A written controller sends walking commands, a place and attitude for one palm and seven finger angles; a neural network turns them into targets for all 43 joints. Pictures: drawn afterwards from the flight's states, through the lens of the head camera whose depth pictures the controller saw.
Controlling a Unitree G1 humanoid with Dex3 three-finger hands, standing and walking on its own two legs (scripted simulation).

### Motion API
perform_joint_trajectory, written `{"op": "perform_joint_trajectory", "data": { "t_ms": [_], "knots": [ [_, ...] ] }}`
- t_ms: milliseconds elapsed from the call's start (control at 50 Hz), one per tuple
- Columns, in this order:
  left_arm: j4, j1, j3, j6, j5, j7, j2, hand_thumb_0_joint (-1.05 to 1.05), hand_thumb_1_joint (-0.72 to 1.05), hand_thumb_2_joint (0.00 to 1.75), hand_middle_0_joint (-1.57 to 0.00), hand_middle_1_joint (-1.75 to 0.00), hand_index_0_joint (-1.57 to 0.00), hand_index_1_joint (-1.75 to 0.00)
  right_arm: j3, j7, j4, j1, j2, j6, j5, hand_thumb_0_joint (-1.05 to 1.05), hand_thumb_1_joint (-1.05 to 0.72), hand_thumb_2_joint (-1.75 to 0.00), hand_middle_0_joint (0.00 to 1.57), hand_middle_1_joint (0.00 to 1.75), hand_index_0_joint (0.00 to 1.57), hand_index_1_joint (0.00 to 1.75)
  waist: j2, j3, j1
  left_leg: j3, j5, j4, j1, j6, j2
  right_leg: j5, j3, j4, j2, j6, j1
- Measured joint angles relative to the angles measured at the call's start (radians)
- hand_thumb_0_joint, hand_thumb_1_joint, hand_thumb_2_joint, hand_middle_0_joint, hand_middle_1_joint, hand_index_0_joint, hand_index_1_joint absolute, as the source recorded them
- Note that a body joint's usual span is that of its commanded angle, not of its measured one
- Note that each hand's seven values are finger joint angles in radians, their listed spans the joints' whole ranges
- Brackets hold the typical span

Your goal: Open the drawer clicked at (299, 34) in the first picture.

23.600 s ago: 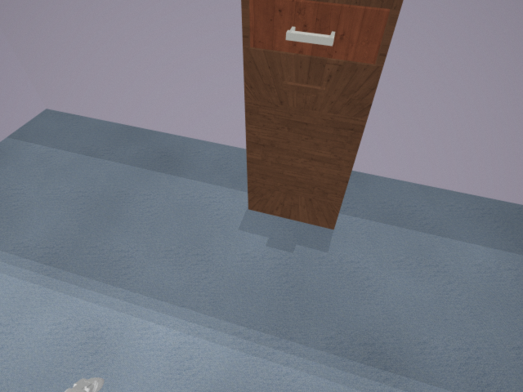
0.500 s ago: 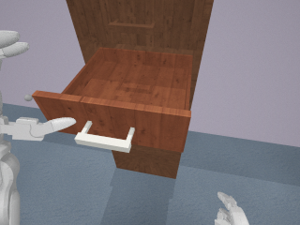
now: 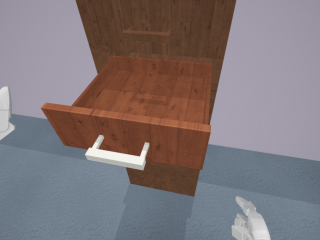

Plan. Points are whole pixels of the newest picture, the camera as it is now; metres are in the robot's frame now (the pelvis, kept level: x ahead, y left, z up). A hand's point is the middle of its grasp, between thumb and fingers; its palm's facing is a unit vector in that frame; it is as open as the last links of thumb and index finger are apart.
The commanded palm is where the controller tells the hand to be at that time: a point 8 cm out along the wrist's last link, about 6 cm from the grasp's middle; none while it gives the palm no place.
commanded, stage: draw the hand back to the body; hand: left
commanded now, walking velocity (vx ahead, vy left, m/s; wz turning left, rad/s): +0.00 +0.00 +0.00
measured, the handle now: (119, 150) +0.28 +0.14 +0.12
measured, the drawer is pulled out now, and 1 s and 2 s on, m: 0.30 0.30 0.30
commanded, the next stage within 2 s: step back with the hand held close in 0.18 s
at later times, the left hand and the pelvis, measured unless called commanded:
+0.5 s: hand (9, 117) +0.19 +0.23 +0.30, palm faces +0.55 -0.71 -0.43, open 7.4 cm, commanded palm +0.11 +0.28 +0.30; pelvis -0.02 +0.00 +0.00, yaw +0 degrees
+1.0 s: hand out of the picture +0.08 +0.23 +0.31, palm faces +0.63 -0.72 -0.30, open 7.4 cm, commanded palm +0.01 +0.28 +0.30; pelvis -0.12 +0.00 -0.02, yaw +1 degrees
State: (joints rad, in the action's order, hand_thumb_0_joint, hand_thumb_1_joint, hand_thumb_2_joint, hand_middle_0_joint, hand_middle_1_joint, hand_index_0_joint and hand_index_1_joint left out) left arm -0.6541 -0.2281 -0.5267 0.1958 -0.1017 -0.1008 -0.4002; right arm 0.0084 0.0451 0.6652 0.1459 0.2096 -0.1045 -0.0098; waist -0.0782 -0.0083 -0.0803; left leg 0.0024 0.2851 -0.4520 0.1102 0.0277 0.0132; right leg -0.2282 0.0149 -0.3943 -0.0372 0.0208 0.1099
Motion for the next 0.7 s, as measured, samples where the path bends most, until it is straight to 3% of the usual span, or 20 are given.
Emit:
{"op": "perform_joint_trajectory", "data": {
  "t_ms": [140, 300, 440, 560, 700],
  "knots": [
    [0.0, 0.022, 0.012, -0.009, 0.003, -0.007, 0.007, 0.0, 0.8, 0.86, -0.22, -0.36, -0.22, -0.36, 0.007, 0.003, 0.003, -0.006, -0.005, 0.001, 0.003, 0.01, -0.91, -0.9, 0.2, 0.29, 0.2, 0.29, 0.004, -0.004, -0.003, 0.005, -0.002, -0.002, -0.004, -0.002, 0.001, -0.001, 0.006, -0.003, 0.001, 0.002, -0.005],
    [0.001, 0.02, 0.007, -0.016, 0.0, -0.006, -0.002, 0.01, 0.87, 0.89, -0.21, -0.32, -0.21, -0.31, 0.005, 0.003, 0.003, 0.005, -0.004, 0.007, 0.002, 0.01, -0.91, -0.9, 0.2, 0.29, 0.2, 0.29, 0.004, -0.007, 0.007, 0.002, -0.005, -0.002, -0.003, -0.005, -0.002, 0.002, 0.003, -0.007, -0.002, 0.005, -0.002],
    [0.002, 0.004, -0.069, 0.046, 0.026, -0.011, -0.078, 0.01, 0.88, 0.9, -0.21, -0.31, -0.21, -0.31, 0.003, 0.0, -0.036, 0.014, 0.02, 0.041, -0.01, 0.01, -0.9, -0.9, 0.2, 0.29, 0.2, 0.29, 0.011, 0.012, 0.049, 0.007, -0.011, -0.043, 0.108, -0.003, -0.008, 0.024, 0.01, -0.015, -0.008, 0.003, 0.094],
    [-0.059, -0.09, -0.092, 0.047, 0.038, -0.02, -0.123, 0.01, 0.89, 0.9, -0.21, -0.31, -0.21, -0.3, -0.031, 0.006, -0.06, 0.019, 0.039, 0.065, -0.015, 0.01, -0.91, -0.9, 0.2, 0.29, 0.2, 0.29, 0.033, 0.003, 0.089, -0.013, -0.027, -0.061, 0.176, 0.007, 0.001, 0.038, -0.008, -0.049, 0.002, -0.009, 0.174],
    [-0.132, -0.158, -0.152, 0.065, 0.049, -0.046, -0.181, 0.01, 0.88, 0.9, -0.22, -0.31, -0.22, -0.3, -0.052, 0.024, -0.079, 0.058, 0.031, 0.062, 0.008, 0.01, -0.91, -0.9, 0.2, 0.29, 0.2, 0.29, 0.069, -0.005, 0.1, -0.028, -0.036, -0.111, 0.241, 0.018, 0.012, 0.039, -0.019, -0.12, 0.015, -0.018, 0.251]
  ]
}}
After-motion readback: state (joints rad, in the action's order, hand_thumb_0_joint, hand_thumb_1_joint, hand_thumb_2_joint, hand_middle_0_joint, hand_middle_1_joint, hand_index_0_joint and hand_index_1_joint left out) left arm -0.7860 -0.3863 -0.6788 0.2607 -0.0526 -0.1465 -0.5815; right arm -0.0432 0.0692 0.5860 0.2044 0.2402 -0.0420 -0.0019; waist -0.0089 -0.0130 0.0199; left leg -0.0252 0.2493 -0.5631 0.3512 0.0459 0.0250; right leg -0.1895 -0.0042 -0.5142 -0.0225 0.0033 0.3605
